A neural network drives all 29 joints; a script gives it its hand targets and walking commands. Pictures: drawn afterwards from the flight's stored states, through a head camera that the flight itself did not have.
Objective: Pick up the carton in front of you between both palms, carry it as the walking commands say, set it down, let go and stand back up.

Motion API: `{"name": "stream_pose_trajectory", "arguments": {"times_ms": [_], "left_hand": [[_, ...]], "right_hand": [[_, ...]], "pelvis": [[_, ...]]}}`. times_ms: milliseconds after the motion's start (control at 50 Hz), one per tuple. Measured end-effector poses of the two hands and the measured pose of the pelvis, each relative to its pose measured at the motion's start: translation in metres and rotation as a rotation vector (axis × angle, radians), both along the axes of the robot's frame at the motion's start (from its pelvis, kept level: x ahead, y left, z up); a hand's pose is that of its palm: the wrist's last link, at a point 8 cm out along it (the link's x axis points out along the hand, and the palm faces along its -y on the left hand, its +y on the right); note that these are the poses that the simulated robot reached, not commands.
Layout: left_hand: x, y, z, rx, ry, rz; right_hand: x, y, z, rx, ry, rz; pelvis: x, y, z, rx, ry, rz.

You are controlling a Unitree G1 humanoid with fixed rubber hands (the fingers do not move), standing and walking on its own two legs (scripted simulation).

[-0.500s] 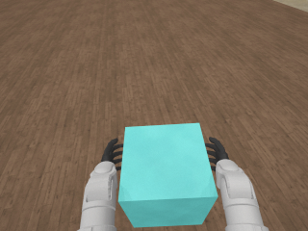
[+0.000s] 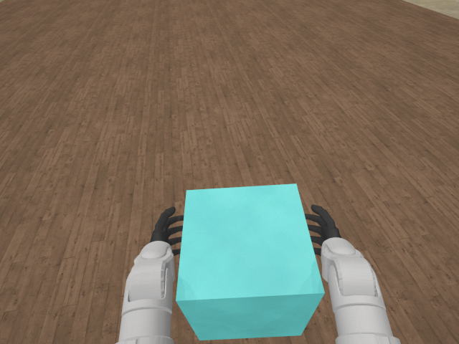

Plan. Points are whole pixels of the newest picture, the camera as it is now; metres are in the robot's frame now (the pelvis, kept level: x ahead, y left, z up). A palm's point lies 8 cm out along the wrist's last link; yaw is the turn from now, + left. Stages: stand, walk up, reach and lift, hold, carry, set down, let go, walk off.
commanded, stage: carry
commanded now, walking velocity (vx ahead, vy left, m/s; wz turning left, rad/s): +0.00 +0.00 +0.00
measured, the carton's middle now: (245, 265) +0.30 +0.00 -0.04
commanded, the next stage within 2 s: hold in 0.06 s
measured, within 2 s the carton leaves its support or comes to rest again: neither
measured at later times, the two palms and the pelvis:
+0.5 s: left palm (181, 229) +0.33 +0.12 +0.05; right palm (353, 266) +0.24 -0.17 +0.05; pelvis +0.00 +0.05 +0.02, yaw -15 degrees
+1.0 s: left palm (171, 222) +0.35 +0.14 +0.04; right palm (332, 253) +0.27 -0.15 +0.04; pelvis +0.00 +0.07 +0.01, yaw -16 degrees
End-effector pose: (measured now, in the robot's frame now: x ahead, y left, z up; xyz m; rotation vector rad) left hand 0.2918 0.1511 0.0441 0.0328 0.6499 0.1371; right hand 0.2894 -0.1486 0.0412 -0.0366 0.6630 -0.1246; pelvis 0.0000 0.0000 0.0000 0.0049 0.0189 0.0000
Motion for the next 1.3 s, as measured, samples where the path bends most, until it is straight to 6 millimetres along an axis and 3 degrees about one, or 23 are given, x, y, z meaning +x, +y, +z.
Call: {"name": "stream_pose_trajectory", "arguments": {"times_ms": [160,280,360,660,940,1040,1120,1300], "left_hand": [[-0.003,-0.01,-0.002,0.005,0.009,-0.035],[0.015,-0.042,0.001,0.006,0.008,-0.187],[0.026,-0.051,0.006,0.0,0.002,-0.253],[0.037,-0.011,0.008,-0.024,0.008,-0.252],[0.05,-0.009,0.005,-0.062,0.018,-0.22],[0.063,-0.008,-0.012,-0.065,0.037,-0.193],[0.069,-0.004,-0.039,-0.051,0.055,-0.171],[0.066,0.007,-0.139,-0.017,0.058,-0.129]], "right_hand": [[-0.012,-0.009,-0.001,-0.02,0.012,-0.019],[-0.039,-0.036,0.001,-0.009,0.012,-0.178],[-0.05,-0.04,0.005,-0.009,0.007,-0.249],[-0.037,-0.001,0.015,-0.034,0.019,-0.246],[-0.026,0.002,0.009,-0.014,0.028,-0.255],[-0.006,0.001,-0.007,-0.027,0.049,-0.22],[0.01,0.003,-0.033,-0.039,0.07,-0.18],[0.025,0.011,-0.136,-0.023,0.076,-0.128]], "pelvis": [[-0.003,0.001,0.009,0.007,-0.08,-0.089],[-0.002,0.014,0.014,-0.013,-0.11,-0.187],[0.0,0.026,0.015,-0.017,-0.119,-0.229],[0.006,0.067,0.016,-0.021,-0.124,-0.263],[0.003,0.071,0.012,-0.015,-0.114,-0.277],[-0.004,0.065,0.006,-0.007,-0.077,-0.279],[-0.011,0.059,0.0,0.002,0.0,-0.273],[-0.027,0.047,-0.028,0.016,0.298,-0.251]]}}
